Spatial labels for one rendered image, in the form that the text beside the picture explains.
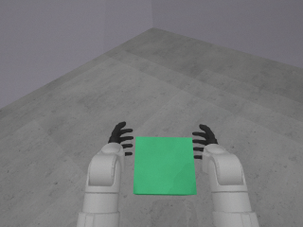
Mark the left robot hand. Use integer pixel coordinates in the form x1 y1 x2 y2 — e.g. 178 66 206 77
108 121 134 156

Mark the right robot forearm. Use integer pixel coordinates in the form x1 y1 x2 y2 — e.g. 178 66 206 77
202 144 259 227

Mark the left robot forearm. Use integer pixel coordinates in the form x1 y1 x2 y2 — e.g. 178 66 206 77
76 142 125 227

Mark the right robot hand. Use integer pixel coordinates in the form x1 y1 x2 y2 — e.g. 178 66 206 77
192 124 218 160

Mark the carton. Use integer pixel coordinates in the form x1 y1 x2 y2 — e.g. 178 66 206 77
133 136 197 196

